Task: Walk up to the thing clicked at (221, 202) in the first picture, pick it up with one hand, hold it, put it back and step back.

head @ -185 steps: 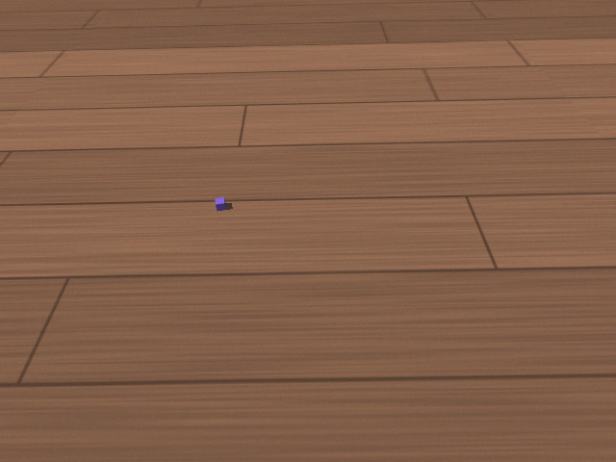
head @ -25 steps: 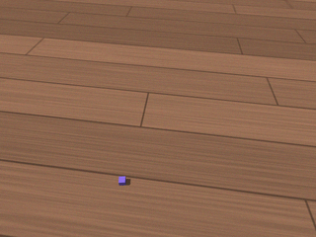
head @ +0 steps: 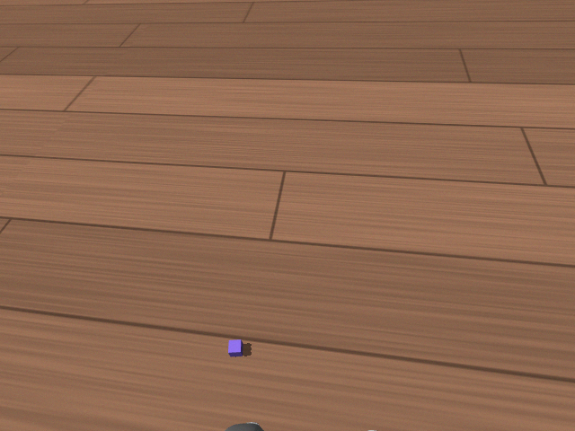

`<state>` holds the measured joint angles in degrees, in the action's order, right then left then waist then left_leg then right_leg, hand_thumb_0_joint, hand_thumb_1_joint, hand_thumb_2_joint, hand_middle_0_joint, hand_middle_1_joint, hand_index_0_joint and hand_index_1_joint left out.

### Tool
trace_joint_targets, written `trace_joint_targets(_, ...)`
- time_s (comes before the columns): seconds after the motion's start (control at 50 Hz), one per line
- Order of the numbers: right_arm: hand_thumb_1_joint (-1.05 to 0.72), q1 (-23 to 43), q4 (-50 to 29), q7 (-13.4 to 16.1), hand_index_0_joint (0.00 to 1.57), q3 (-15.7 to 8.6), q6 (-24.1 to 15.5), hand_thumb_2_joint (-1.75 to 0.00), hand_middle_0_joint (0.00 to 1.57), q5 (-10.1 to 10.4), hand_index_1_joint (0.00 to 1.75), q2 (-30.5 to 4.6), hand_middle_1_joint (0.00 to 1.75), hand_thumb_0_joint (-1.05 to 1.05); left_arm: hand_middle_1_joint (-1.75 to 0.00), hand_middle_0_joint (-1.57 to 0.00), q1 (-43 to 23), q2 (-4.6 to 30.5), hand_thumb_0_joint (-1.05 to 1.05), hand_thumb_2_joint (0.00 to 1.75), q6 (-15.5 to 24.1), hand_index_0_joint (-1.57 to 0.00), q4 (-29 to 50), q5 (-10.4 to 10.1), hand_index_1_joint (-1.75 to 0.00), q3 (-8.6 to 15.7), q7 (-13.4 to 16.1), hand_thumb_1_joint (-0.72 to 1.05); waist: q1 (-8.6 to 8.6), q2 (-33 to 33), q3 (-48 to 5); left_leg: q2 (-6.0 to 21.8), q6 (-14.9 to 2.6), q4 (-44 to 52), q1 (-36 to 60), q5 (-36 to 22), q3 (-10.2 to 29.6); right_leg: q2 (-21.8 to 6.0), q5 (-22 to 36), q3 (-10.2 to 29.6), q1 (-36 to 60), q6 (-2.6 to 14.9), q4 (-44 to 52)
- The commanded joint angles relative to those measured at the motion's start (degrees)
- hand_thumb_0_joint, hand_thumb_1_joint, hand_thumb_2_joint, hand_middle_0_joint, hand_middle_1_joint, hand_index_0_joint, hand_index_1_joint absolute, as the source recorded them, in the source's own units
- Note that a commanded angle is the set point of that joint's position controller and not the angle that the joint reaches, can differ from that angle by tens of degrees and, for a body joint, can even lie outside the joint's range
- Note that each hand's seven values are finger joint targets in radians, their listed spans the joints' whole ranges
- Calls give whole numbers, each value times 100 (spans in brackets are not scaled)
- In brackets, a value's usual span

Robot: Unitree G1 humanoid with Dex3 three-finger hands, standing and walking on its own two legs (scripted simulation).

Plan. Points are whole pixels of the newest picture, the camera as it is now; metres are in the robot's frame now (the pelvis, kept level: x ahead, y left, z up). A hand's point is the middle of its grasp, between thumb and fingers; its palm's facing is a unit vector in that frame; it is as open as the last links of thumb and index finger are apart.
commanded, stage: walk up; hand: left
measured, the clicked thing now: (235, 348) +0.48 +0.25 -0.74
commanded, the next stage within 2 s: stand in 1.40 s
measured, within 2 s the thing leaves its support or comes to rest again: neither
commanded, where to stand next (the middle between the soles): +0.09 +0.01 m, yaw +0 degrees
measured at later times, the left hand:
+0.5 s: hand out of the picture +0.12 +0.28 -0.14, palm faces +0.00 -0.94 -0.35, open 7.3 cm
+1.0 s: hand out of the picture +0.14 +0.27 -0.13, palm faces -0.03 -0.94 -0.35, open 7.3 cm
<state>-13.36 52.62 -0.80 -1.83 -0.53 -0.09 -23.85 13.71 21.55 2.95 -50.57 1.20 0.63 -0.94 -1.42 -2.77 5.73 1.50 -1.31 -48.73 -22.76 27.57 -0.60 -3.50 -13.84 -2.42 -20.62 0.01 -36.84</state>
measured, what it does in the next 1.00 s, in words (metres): steps on the spot: left foot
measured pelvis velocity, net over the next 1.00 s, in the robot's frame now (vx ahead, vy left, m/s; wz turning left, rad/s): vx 0.06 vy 0.01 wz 0.00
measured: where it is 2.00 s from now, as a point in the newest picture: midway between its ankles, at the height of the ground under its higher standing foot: outside the picture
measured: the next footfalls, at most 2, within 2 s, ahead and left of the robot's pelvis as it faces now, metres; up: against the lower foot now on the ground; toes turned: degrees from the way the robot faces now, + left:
left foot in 0.06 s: +0.09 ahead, +0.14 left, +0.00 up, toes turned +2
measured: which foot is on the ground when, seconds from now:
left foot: up 0.00-0.04, down 0.06-1.00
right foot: down 0.00-1.00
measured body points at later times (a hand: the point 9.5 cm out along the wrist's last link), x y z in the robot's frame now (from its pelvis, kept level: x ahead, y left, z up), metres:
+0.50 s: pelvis +0.05 +0.02 +0.02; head +0.06 +0.02 +0.47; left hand +0.12 +0.32 -0.11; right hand +0.16 -0.28 -0.11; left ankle +0.05 +0.14 -0.72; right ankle +0.06 -0.13 -0.72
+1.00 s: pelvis +0.06 +0.01 +0.03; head +0.07 +0.01 +0.48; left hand +0.14 +0.32 -0.10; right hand +0.13 -0.29 -0.11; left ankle +0.05 +0.14 -0.72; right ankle +0.06 -0.13 -0.72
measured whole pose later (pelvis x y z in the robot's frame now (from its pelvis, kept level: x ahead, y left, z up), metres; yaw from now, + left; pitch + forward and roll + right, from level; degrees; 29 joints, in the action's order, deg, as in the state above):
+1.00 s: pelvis +0.06 +0.01 +0.03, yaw +0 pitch -2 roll +0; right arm -4.5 67.0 -0.7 -0.7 0.0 -0.1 -20.5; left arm 4.2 20.0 0.8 -66.6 0.4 -0.2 -0.4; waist 0.1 -0.8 3.3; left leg 1.0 0.6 -18.5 -5.9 10.6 -1.7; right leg -2.9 -9.3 -0.6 -7.4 -2.3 -18.7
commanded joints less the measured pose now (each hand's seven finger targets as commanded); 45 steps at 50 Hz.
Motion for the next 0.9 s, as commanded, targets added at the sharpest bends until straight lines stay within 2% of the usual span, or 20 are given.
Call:
trace_joint_targets(0.0,-90,-605,73,44,20,-302,-123,-90,20,-30,30,-893,30,0,-30,-20,-372,1601,0,90,8,-20,249,-63,-30,427,130,90,242,1242,-731,-104,1,1347,1085,-1147,-251,-951,67,995,-271,947,937)
trace_joint_targets(0.02,-90,-603,140,65,20,-335,-135,-90,20,-73,30,-950,30,0,-30,-20,-445,1421,0,90,-29,-20,240,-94,-30,340,123,90,313,1043,-714,-115,-46,1583,1357,-1364,-165,-878,-283,935,-584,757,784)
trace_joint_targets(0.04,-90,-509,115,90,20,-356,-161,-90,20,-114,30,-1080,30,0,-30,-20,-412,1234,0,90,-66,-20,228,-119,-30,260,116,90,324,698,-657,140,-113,2036,1554,-1234,234,-740,-725,851,-927,566,619)
trace_joint_targets(0.06,-90,-111,-23,94,20,-386,-205,-90,20,-145,30,-1382,30,0,-30,-20,-316,957,0,90,-103,-20,195,-164,-30,184,104,90,156,-178,-581,1017,-373,2787,1188,-353,1743,-257,-1264,577,-1042,237,204)
trace_joint_targets(0.08,-90,291,-64,72,20,-383,-197,-90,20,-50,30,-1594,30,0,-30,-20,-409,1200,0,90,-140,-20,24,-177,-30,252,137,90,81,-422,-311,1538,-783,3276,74,583,2274,156,-1485,132,-217,149,-369)
trace_joint_targets(0.1,-90,617,-88,54,20,-342,-176,-90,20,-46,30,-1512,30,0,-30,-20,-286,1295,0,90,-144,-20,-127,-133,-30,295,136,90,-48,-182,-130,1459,-844,3220,-364,643,2037,66,-1274,246,300,145,-446)
trace_joint_targets(0.12,-90,786,-46,56,20,-245,-170,-90,20,-30,30,-1339,30,0,-30,-20,-234,1190,0,90,-110,-20,-239,-131,-30,268,124,90,-135,-105,-101,1136,-649,3019,-410,211,1503,90,-1022,242,534,167,60)
trace_joint_targets(0.14,-90,854,13,53,20,-179,-168,-90,20,-24,30,-1192,30,0,-30,-20,-181,1160,0,90,-66,-20,-350,-132,-30,252,126,90,-160,-147,-222,874,-403,2781,-218,-267,1173,25,-487,318,728,185,558)
trace_joint_targets(0.16,-90,831,77,42,20,-140,-180,-90,20,-8,30,-1127,30,0,-30,-20,-134,1254,0,90,-30,-20,-438,-136,-30,260,123,90,-134,-255,-432,689,-252,2549,52,-730,901,-86,-36,453,863,207,763)
trace_joint_targets(0.18,-90,775,151,38,20,-100,-186,-90,20,9,30,-1058,30,0,-30,-20,-196,1316,0,90,-8,-20,-500,-141,-30,257,133,90,-83,-255,-671,606,-184,2401,331,-1084,784,-184,217,611,930,251,862)
trace_joint_targets(0.22,-90,660,289,41,20,-85,-186,-90,20,19,30,-1031,30,0,-30,-20,-550,1342,0,90,4,-20,-542,-128,-30,214,129,90,88,-150,-724,571,-156,2503,581,-1266,757,-271,504,656,903,257,893)
trace_joint_targets(0.28,-90,863,433,68,20,-77,-190,-90,20,37,30,-1066,30,0,-30,-20,-634,1294,0,90,4,-20,-720,-178,-30,145,145,90,33,-11,-734,619,-175,2412,991,-2199,691,-270,1063,553,886,180,1052)
trace_joint_targets(0.3,-90,811,487,73,20,-77,-186,-90,20,50,30,-1027,30,0,-30,-20,-704,1308,0,90,8,-20,-763,-178,-30,143,148,90,80,112,-814,601,-156,2399,1120,-2414,625,-307,1212,580,960,196,1087)
trace_joint_targets(0.36,-90,884,607,83,20,-93,-158,-90,20,67,30,-1004,30,0,-30,-20,-833,1289,0,90,8,-20,-886,-178,-30,125,157,90,125,212,-1010,585,-135,2430,1419,-2743,508,-391,1564,581,1130,197,1208)
trace_joint_targets(0.44,-90,1081,734,87,20,-95,-123,-90,20,64,30,-976,30,0,-30,-20,-979,1222,0,90,-16,-20,-1033,-169,-30,93,160,90,117,243,-1022,594,-117,2608,1586,-2865,452,-417,1634,555,1246,139,1409)
trace_joint_targets(0.54,-90,1356,869,68,20,-88,-92,-90,20,32,30,-959,30,0,-30,-20,-1113,1142,0,90,-59,-20,-1200,-133,-30,72,149,90,81,227,-751,639,-95,3079,1529,-2333,506,-368,1106,532,1226,46,1761)
trace_joint_targets(0.64,-90,1381,957,51,20,-77,-95,-90,20,35,30,-907,30,0,-30,-20,-1202,1115,0,90,-36,-20,-1294,-108,-30,96,139,90,103,305,-896,595,-29,3129,1734,-2536,405,-421,1297,558,1390,16,1933)
trace_joint_targets(0.8,-90,1358,1034,54,20,-84,-88,-90,20,-7,30,-902,30,0,-30,-20,-1284,1119,0,90,-63,-20,-1289,-80,-30,124,136,90,118,284,-781,575,21,3356,1683,-2205,391,-409,1100,584,1424,8,2053)
trace_joint_targets(0.88,-90,1349,1023,61,20,-85,-101,-90,20,-5,30,-882,30,0,-30,-20,-1210,1097,0,90,-71,-20,-1305,-78,-30,136,136,90,89,260,-835,569,13,3365,1726,-2307,385,-396,1167,555,1469,-1,2027)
